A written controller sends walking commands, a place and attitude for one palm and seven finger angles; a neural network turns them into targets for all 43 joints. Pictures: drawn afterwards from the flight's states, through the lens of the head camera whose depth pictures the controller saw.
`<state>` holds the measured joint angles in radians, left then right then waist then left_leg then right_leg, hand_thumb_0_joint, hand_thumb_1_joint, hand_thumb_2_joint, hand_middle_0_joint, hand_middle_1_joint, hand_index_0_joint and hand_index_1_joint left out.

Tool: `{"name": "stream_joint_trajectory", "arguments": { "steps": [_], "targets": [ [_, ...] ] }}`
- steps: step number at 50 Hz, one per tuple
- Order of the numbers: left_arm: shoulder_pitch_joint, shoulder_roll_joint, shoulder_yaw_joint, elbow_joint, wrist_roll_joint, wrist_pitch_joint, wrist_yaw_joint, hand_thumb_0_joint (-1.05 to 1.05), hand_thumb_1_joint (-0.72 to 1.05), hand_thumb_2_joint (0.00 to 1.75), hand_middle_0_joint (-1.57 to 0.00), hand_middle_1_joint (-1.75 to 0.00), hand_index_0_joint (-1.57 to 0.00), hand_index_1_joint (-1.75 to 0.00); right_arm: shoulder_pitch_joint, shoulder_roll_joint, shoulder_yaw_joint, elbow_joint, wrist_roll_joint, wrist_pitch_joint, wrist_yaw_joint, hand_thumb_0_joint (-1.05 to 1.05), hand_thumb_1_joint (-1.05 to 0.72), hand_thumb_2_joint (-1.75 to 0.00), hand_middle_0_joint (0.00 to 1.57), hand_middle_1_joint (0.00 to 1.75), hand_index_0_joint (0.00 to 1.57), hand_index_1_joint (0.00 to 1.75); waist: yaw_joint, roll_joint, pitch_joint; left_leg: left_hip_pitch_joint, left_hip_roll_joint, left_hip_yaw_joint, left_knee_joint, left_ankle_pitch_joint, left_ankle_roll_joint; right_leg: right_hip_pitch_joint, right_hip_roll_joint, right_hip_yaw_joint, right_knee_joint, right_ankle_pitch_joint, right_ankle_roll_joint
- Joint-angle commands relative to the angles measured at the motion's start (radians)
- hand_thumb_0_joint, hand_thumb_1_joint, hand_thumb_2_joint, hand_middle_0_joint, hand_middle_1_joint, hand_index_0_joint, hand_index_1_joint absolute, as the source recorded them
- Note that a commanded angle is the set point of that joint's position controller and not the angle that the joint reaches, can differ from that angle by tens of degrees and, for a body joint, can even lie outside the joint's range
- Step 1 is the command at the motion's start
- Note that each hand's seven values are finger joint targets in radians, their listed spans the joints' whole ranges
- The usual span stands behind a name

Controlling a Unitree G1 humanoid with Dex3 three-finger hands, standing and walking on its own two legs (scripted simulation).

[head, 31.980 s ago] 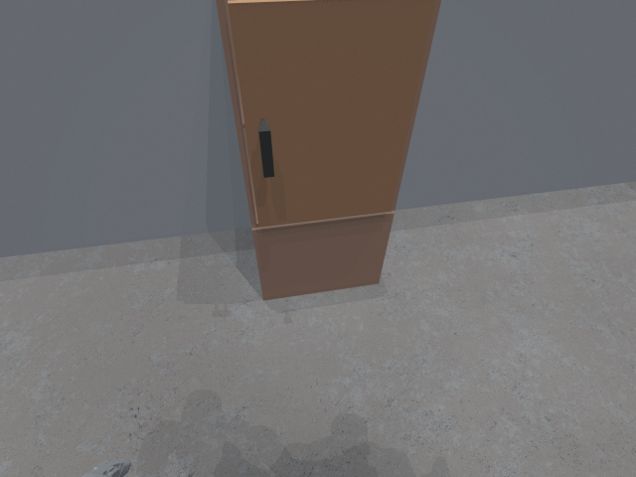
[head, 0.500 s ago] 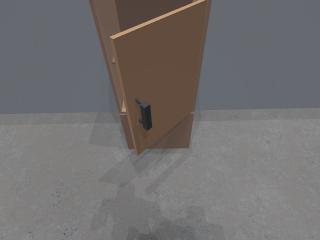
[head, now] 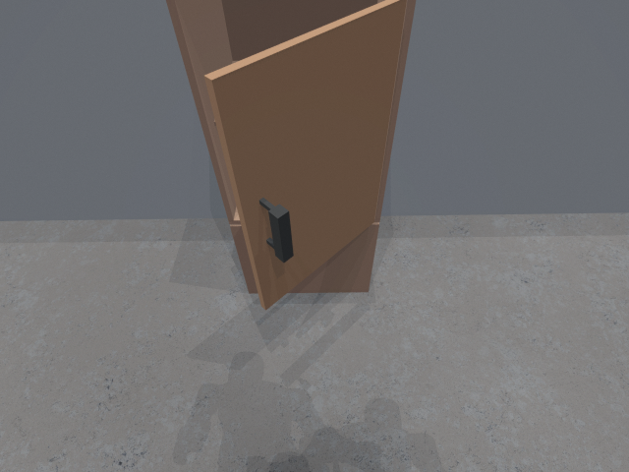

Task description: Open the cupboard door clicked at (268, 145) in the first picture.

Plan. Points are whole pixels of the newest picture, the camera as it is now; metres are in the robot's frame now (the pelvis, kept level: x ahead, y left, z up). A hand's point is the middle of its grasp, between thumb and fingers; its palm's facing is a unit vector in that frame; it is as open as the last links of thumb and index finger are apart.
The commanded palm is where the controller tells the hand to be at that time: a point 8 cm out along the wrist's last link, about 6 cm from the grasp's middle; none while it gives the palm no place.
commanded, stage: look to check the result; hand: left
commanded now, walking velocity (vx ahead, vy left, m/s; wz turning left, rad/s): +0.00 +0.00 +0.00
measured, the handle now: (274, 229) +0.54 +0.11 -0.07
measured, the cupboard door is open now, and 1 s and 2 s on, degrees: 44 44 44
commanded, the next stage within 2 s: walk to a spot facing it in 0.14 s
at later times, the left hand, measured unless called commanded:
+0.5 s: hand out of the picture +0.05 +0.20 -0.18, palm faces -0.06 -0.97 -0.25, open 7.3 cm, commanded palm none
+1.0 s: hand out of the picture +0.08 +0.15 -0.17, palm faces -0.28 -0.91 -0.30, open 7.3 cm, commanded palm none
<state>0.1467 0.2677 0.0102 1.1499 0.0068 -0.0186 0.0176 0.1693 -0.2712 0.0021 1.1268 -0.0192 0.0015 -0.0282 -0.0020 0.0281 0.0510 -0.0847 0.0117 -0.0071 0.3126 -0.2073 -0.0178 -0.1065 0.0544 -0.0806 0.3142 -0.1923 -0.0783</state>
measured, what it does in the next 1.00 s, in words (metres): lifts its left foot, turning right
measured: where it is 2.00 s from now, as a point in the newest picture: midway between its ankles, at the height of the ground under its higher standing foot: outside the picture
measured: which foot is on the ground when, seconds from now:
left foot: down 0.00-0.76, up 0.78-1.00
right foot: down 0.00-1.00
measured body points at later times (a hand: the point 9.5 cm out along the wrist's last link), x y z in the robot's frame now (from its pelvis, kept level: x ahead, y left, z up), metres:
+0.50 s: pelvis +0.00 +0.00 -0.01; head +0.02 +0.00 +0.44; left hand +0.06 +0.25 -0.16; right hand +0.01 -0.25 -0.16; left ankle -0.02 +0.13 -0.75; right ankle -0.01 -0.06 -0.75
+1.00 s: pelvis -0.02 -0.04 -0.01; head +0.03 -0.08 +0.44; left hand +0.10 +0.20 -0.14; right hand +0.00 -0.32 -0.16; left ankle +0.00 +0.13 -0.68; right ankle -0.04 -0.11 -0.75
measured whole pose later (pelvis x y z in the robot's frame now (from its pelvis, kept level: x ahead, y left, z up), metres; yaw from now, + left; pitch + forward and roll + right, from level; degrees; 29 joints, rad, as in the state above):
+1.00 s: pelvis -0.02 -0.04 -0.01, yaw -20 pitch +2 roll +3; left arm 0.23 0.21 0.07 0.96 0.03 0.03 0.01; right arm 0.09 -0.23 -0.06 0.93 -0.01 0.04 -0.04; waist 0.03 -0.01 0.11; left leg -0.44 0.04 0.01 1.00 -0.44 -0.05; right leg -0.27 0.08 0.12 0.50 -0.24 -0.08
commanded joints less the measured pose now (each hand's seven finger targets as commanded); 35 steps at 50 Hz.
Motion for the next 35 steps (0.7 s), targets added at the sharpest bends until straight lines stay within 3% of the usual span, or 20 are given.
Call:
{"name": "stream_joint_trajectory", "arguments": {
  "steps": [1, 8, 13, 14, 16, 17, 21, 24, 26, 28, 29, 30, 31, 33, 35],
  "targets": [
    [-0.007, 0.174, 0.034, -0.049, -0.003, -0.017, 0.013, 0.0, 0.9, 0.9, -0.2, -0.3, -0.2, -0.3, 0.018, -0.153, -0.024, -0.041, 0.002, -0.009, -0.007, 0.0, -0.9, -0.9, 0.2, 0.3, 0.2, 0.3, -0.005, -0.033, -0.048, -0.016, 0.093, -0.068, -0.017, 0.177, 0.041, 0.023, -0.177, 0.158, -0.058, 0.24, 0.03],
    [-0.002, 0.165, 0.032, -0.046, -0.003, -0.016, 0.013, 0.0, 0.9, 0.9, -0.2, -0.3, -0.2, -0.3, 0.028, -0.14, -0.023, -0.033, -0.001, -0.009, -0.006, 0.0, -0.9, -0.9, 0.2, 0.3, 0.2, 0.3, -0.006, -0.03, -0.05, -0.018, 0.092, -0.067, -0.024, 0.153, 0.041, 0.024, -0.176, 0.165, -0.066, 0.193, 0.027],
    [0.007, 0.159, 0.033, -0.046, -0.004, -0.018, 0.014, 0.0, 0.9, 0.9, -0.2, -0.3, -0.2, -0.3, 0.036, -0.134, -0.023, -0.033, 0.0, -0.012, -0.009, 0.0, -0.9, -0.9, 0.2, 0.3, 0.2, 0.3, -0.005, -0.033, -0.057, -0.016, 0.094, -0.065, -0.021, 0.181, 0.041, 0.037, -0.176, 0.162, -0.054, 0.251, 0.029],
    [0.007, 0.159, 0.035, -0.048, -0.003, -0.017, 0.014, 0.0, 0.9, 0.9, -0.2, -0.3, -0.2, -0.3, 0.041, -0.135, -0.024, -0.032, 0.0, -0.013, -0.01, 0.0, -0.9, -0.9, 0.2, 0.3, 0.2, 0.3, -0.007, -0.03, -0.067, -0.007, 0.098, -0.058, -0.017, 0.183, 0.04, 0.036, -0.173, 0.172, -0.05, 0.268, 0.026],
    [0.039, 0.094, 0.028, -0.049, -0.003, 0.0, 0.019, 0.0, 0.9, 0.9, -0.2, -0.3, -0.2, -0.3, 0.078, -0.062, -0.014, -0.025, -0.002, -0.002, -0.016, 0.0, -0.9, -0.9, 0.2, 0.3, 0.2, 0.3, -0.009, -0.028, -0.068, -0.001, 0.103, -0.026, 0.021, 0.194, 0.029, 0.007, -0.172, 0.177, -0.019, 0.322, 0.031],
    [0.04, 0.094, 0.031, -0.05, -0.002, 0.009, 0.019, 0.0, 0.9, 0.9, -0.2, -0.3, -0.2, -0.3, 0.1, -0.053, -0.016, -0.023, -0.001, 0.004, -0.019, 0.0, -0.9, -0.9, 0.2, 0.3, 0.2, 0.3, -0.013, -0.031, -0.056, -0.016, 0.104, -0.011, 0.034, 0.176, 0.025, 0.004, -0.173, 0.184, -0.001, 0.338, 0.03],
    [0.051, 0.115, 0.055, -0.084, 0.004, 0.031, 0.014, 0.0, 0.9, 0.9, -0.2, -0.3, -0.2, -0.3, 0.112, -0.073, -0.039, -0.054, 0.001, 0.019, -0.029, 0.0, -0.9, -0.9, 0.2, 0.3, 0.2, 0.3, -0.011, -0.05, -0.045, -0.05, 0.11, 0.033, 0.102, 0.1, 0.022, -0.041, -0.17, 0.235, 0.049, 0.35, 0.01],
    [0.035, 0.115, 0.067, -0.125, 0.008, 0.047, 0.003, 0.0, 0.9, 0.9, -0.2, -0.3, -0.2, -0.3, 0.116, -0.084, -0.054, -0.083, -0.002, 0.026, -0.033, 0.0, -0.9, -0.9, 0.2, 0.3, 0.2, 0.3, -0.018, -0.039, -0.019, -0.064, 0.131, 0.029, 0.109, 0.041, 0.033, -0.121, -0.151, 0.258, 0.086, 0.269, -0.001],
    [0.029, 0.099, 0.072, -0.15, 0.01, 0.052, -0.003, 0.0, 0.9, 0.9, -0.2, -0.3, -0.2, -0.3, 0.117, -0.094, -0.063, -0.103, -0.004, 0.026, -0.033, 0.0, -0.9, -0.9, 0.2, 0.3, 0.2, 0.3, -0.018, 0.027, -0.013, -0.052, 0.174, -0.008, 0.082, 0.012, 0.055, -0.188, -0.108, 0.246, 0.145, 0.185, 0.01],
    [0.017, 0.078, 0.073, -0.179, 0.011, 0.058, -0.014, 0.0, 0.9, 0.9, -0.2, -0.3, -0.2, -0.3, 0.125, -0.126, -0.074, -0.118, -0.011, 0.018, -0.036, 0.0, -0.9, -0.9, 0.2, 0.3, 0.2, 0.3, -0.018, 0.108, -0.01, -0.049, 0.281, -0.11, 0.003, 0.033, 0.114, -0.25, -0.048, 0.178, 0.307, 0.065, 0.03],
    [0.011, 0.066, 0.076, -0.192, 0.012, 0.062, -0.019, 0.0, 0.9, 0.9, -0.2, -0.3, -0.2, -0.3, 0.122, -0.137, -0.079, -0.124, -0.012, 0.013, -0.038, 0.0, -0.9, -0.9, 0.2, 0.3, 0.2, 0.3, -0.012, 0.16, -0.005, -0.057, 0.352, -0.154, -0.035, 0.113, 0.162, -0.28, -0.027, 0.132, 0.444, -0.157, 0.043],
    [0.011, 0.057, 0.08, -0.206, 0.013, 0.068, -0.022, 0.0, 0.9, 0.9, -0.2, -0.3, -0.2, -0.3, 0.113, -0.136, -0.08, -0.135, -0.016, 0.008, -0.038, 0.0, -0.9, -0.9, 0.2, 0.3, 0.2, 0.3, -0.005, 0.187, -0.01, -0.043, 0.392, -0.164, -0.047, 0.211, 0.203, -0.319, -0.029, 0.115, 0.575, -0.307, 0.052],
    [0.015, 0.055, 0.086, -0.213, 0.013, 0.073, -0.023, 0.0, 0.9, 0.9, -0.2, -0.3, -0.2, -0.3, 0.102, -0.129, -0.076, -0.146, -0.016, 0.006, -0.04, 0.0, -0.9, -0.9, 0.2, 0.3, 0.2, 0.3, 0.003, 0.172, -0.016, -0.036, 0.409, -0.156, -0.035, 0.257, 0.222, -0.338, -0.047, 0.133, 0.652, -0.344, 0.055],
    [0.017, 0.041, 0.088, -0.228, 0.012, 0.073, -0.032, 0.0, 0.9, 0.9, -0.2, -0.3, -0.2, -0.3, 0.065, -0.131, -0.08, -0.17, -0.022, 0.0, -0.039, 0.0, -0.9, -0.9, 0.2, 0.3, 0.2, 0.3, 0.021, 0.131, -0.008, -0.072, 0.386, -0.08, 0.02, 0.349, 0.201, -0.301, -0.079, 0.132, 0.603, -0.339, 0.056],
    [0.068, 0.03, 0.086, -0.221, 0.01, 0.066, -0.038, 0.0, 0.9, 0.9, -0.2, -0.3, -0.2, -0.3, 0.043, -0.147, -0.085, -0.179, -0.024, 0.004, -0.034, 0.0, -0.9, -0.9, 0.2, 0.3, 0.2, 0.3, 0.041, 0.109, -0.031, -0.087, 0.335, 0.015, 0.113, 0.354, 0.138, -0.187, -0.076, 0.074, 0.426, -0.254, 0.058]
  ]
}}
